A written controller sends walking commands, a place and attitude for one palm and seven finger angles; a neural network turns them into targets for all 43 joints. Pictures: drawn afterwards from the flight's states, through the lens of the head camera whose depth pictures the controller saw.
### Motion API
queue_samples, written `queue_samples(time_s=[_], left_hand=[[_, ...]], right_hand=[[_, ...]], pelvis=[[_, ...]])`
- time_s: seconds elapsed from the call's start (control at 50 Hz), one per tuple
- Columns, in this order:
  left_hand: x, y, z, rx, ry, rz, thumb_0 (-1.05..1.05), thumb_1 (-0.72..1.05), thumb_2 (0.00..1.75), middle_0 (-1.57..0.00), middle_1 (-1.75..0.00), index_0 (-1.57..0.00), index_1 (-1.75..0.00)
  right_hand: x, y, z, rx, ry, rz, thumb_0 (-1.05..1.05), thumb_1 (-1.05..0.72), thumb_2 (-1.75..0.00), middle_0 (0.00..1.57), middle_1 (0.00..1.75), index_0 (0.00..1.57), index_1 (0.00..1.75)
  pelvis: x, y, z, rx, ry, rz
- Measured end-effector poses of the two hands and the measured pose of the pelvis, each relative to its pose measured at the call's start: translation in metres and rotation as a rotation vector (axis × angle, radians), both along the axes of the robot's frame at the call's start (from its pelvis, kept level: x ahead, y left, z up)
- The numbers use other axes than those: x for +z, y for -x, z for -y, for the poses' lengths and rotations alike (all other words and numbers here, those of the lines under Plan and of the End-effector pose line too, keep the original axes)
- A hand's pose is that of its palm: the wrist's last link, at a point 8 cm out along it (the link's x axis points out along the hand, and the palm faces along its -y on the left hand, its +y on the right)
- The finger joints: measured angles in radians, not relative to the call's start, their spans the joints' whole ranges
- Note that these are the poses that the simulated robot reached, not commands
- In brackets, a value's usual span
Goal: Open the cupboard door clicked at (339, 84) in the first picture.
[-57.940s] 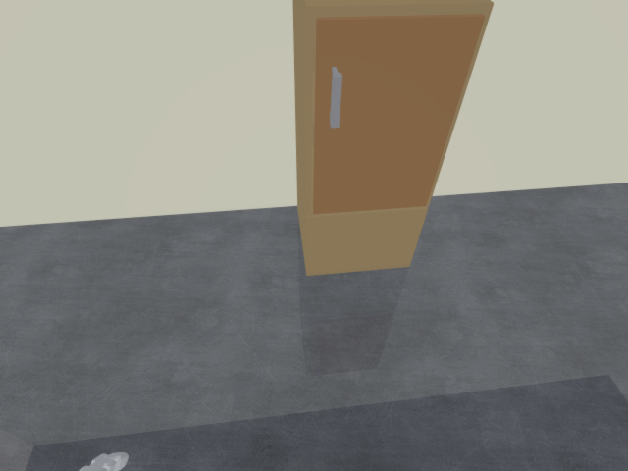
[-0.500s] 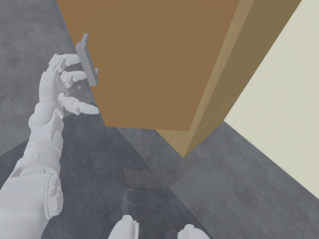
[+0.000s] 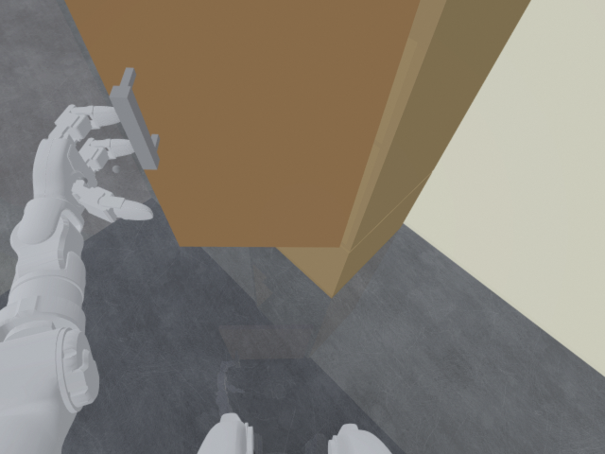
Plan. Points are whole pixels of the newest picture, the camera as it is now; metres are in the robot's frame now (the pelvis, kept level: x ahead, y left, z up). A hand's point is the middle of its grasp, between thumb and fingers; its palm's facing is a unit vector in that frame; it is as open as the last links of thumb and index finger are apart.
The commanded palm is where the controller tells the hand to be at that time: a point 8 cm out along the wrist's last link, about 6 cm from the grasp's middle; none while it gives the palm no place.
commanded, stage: move the hooked fingers beside the handle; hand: left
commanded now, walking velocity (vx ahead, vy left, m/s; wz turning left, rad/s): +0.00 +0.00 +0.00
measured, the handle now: (140, 121) +0.55 +0.22 +0.08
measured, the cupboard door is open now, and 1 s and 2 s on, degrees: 46 46 46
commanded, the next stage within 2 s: slide the fingers in behind the handle in 1.50 s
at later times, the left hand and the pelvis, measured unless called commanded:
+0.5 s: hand (90, 164) +0.47 +0.26 +0.08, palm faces +0.03 -1.00 +0.02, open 14.0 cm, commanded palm +0.45 +0.31 +0.08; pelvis +0.00 +0.01 +0.00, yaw -1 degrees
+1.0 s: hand (82, 165) +0.46 +0.27 +0.09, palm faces +0.02 -1.00 +0.01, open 14.0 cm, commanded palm +0.44 +0.32 +0.08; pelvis +0.00 +0.01 +0.00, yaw -1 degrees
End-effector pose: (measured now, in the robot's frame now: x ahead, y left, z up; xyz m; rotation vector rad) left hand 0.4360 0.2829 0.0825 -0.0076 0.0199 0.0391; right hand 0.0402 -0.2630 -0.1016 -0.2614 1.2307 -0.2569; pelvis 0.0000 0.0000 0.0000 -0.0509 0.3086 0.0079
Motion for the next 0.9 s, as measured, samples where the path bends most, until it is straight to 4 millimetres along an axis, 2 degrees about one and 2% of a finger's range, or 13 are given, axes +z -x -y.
queue_samples(time_s=[0.16, 0.38, 0.64, 0.9], left_hand=[[0.0, -0.007, -0.008, -0.001, 0.004, -0.007, -0.01, -0.5, 0.3, -0.29, -1.2, -0.3, -1.2], [0.001, -0.004, -0.028, 0.009, 0.0, 0.003, -0.01, -0.5, 0.3, -0.3, -1.2, -0.3, -1.2], [0.003, -0.01, -0.035, -0.006, 0.009, 0.011, -0.01, -0.5, 0.3, -0.3, -1.2, -0.3, -1.2], [0.004, -0.005, -0.045, -0.001, 0.005, 0.006, -0.01, -0.5, 0.3, -0.3, -1.2, -0.3, -1.2]], right_hand=[[0.001, 0.01, 0.002, -0.017, 0.015, -0.018, 0.01, -0.9, -0.9, 0.2, 0.3, 0.2, 0.3], [0.003, 0.022, 0.001, -0.034, 0.029, -0.055, 0.01, -0.9, -0.9, 0.2, 0.3, 0.2, 0.3], [0.005, 0.022, -0.004, -0.03, 0.042, -0.052, 0.01, -0.9, -0.9, 0.2, 0.3, 0.2, 0.3], [0.005, 0.023, -0.009, -0.023, 0.034, -0.053, 0.01, -0.9, -0.9, 0.2, 0.3, 0.2, 0.3]], pelvis=[[-0.002, 0.001, -0.001, -0.009, 0.002, -0.013], [-0.002, 0.001, -0.004, -0.013, 0.009, -0.02], [-0.003, 0.002, -0.011, -0.015, 0.016, -0.03], [-0.003, 0.003, -0.013, -0.014, 0.018, -0.026]])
